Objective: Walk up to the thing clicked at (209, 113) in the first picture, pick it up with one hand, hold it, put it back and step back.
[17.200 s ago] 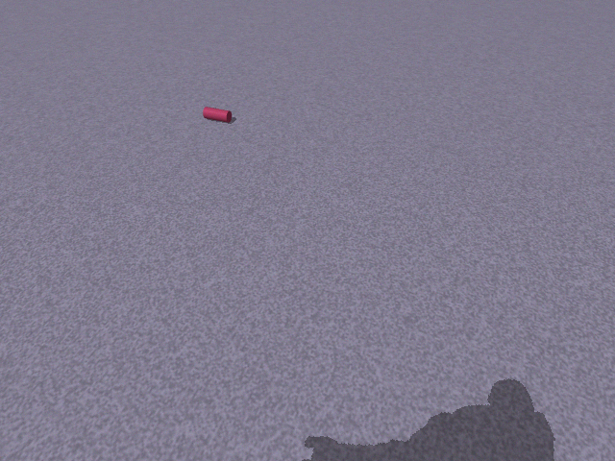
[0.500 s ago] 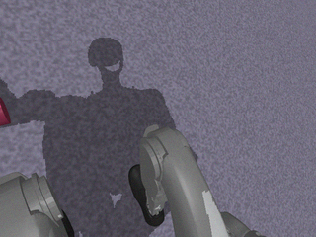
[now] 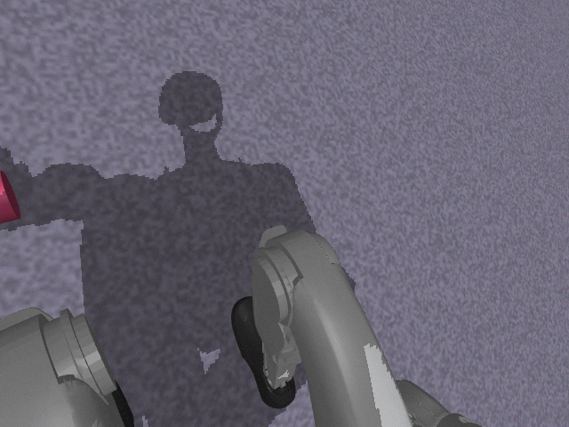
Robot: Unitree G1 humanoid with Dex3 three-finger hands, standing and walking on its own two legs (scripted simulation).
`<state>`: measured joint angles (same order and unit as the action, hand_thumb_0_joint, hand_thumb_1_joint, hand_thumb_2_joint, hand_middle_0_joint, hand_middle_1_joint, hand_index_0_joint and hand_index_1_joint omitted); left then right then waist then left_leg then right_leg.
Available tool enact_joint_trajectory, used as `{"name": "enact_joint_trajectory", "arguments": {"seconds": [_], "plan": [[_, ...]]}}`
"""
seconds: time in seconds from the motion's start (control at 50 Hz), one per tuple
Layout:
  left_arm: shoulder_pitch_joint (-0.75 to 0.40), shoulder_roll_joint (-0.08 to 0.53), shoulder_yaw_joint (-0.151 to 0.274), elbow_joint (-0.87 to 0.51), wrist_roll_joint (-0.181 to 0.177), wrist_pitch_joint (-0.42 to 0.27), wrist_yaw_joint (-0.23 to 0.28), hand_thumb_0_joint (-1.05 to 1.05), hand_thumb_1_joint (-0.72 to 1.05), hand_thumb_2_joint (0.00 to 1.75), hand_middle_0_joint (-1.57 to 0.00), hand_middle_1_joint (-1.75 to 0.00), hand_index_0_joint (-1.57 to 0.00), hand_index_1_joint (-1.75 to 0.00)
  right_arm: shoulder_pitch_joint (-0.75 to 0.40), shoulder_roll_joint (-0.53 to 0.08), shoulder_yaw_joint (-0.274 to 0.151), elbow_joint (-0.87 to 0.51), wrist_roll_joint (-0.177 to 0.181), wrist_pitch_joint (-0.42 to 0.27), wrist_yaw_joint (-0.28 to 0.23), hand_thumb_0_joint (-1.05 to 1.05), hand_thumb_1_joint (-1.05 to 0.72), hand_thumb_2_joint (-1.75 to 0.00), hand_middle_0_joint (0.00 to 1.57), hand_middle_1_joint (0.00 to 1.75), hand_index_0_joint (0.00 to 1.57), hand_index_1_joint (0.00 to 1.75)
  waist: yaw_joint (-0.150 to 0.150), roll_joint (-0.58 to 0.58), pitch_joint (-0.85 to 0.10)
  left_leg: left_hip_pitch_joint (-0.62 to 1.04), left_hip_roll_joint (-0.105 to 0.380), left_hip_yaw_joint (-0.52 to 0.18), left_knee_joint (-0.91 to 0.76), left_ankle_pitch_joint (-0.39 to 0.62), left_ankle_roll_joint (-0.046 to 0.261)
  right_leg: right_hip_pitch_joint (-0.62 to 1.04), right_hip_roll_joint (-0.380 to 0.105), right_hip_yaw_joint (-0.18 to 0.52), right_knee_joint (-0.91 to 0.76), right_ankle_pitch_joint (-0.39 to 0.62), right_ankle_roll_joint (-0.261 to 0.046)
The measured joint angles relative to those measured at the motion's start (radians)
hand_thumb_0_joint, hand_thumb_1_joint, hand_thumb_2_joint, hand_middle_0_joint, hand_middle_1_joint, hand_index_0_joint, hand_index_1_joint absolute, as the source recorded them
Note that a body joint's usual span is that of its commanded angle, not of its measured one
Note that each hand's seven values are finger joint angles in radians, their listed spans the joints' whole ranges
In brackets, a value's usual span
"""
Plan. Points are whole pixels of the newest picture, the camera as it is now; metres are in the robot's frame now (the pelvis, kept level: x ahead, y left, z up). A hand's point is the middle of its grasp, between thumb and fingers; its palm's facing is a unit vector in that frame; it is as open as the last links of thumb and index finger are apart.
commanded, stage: close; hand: left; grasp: from above
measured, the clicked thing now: out of the picture +0.45 +0.30 -0.26
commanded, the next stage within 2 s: settle in 0.64 s
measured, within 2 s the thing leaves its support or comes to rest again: leaves its support in 1.02 s
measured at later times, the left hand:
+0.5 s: hand out of the picture +0.44 +0.30 -0.24, palm faces -0.46 -0.13 -0.88, open 9.8 cm
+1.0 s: hand out of the picture +0.44 +0.30 -0.23, palm faces -0.45 -0.13 -0.88, open 9.7 cm
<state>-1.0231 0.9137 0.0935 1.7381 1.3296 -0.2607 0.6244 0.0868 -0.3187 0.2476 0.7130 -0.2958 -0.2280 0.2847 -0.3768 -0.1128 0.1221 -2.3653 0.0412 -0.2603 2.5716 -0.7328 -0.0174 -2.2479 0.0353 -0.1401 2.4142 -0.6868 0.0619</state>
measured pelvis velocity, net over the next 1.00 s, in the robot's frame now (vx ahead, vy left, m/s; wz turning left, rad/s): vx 0.00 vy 0.00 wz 0.00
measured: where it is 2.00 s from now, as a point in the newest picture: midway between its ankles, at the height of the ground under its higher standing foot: (202, 410)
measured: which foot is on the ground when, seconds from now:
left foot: down 0.00-1.00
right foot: down 0.00-1.00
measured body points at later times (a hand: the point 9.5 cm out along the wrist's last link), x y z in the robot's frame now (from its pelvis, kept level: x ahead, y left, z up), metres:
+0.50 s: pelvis +0.00 +0.00 +0.00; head +0.27 +0.12 +0.34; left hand +0.46 +0.30 -0.19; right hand +0.05 -0.26 -0.06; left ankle +0.06 +0.13 -0.26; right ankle +0.11 -0.12 -0.26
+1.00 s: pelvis +0.00 +0.00 +0.00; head +0.26 +0.12 +0.35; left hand +0.46 +0.31 -0.18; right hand +0.05 -0.25 -0.07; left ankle +0.06 +0.13 -0.26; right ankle +0.11 -0.12 -0.26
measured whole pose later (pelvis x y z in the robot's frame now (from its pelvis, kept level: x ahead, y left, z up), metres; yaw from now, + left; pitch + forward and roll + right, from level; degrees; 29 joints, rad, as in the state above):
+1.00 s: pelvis +0.00 +0.00 +0.00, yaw +0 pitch +30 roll -13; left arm -1.00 0.91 0.12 1.67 1.32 -0.24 0.58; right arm 0.11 -0.32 0.24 0.70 -0.29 -0.20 0.26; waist -0.37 -0.10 0.10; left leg -2.38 0.04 -0.26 2.56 -0.73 -0.02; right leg -2.26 0.03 -0.14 2.41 -0.69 0.06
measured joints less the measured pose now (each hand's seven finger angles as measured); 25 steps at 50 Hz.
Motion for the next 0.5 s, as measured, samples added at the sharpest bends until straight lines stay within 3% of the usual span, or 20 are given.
{"name": "enact_joint_trajectory", "arguments": {"seconds": [0.5], "plan": [[-0.014,0.015,0.005,0.001,-0.012,0.01,-0.009,0.0,0.07,0.51,-0.64,-0.58,-0.65,-0.56,0.007,-0.009,0.008,-0.013,0.005,0.003,-0.011,0.0,-0.9,-0.9,0.2,0.29,0.2,0.3,-0.007,-0.001,0.007,-0.001,0.003,-0.001,-0.004,0.003,0.0,-0.005,0.004,-0.001,-0.005,0.008,0.0]]}}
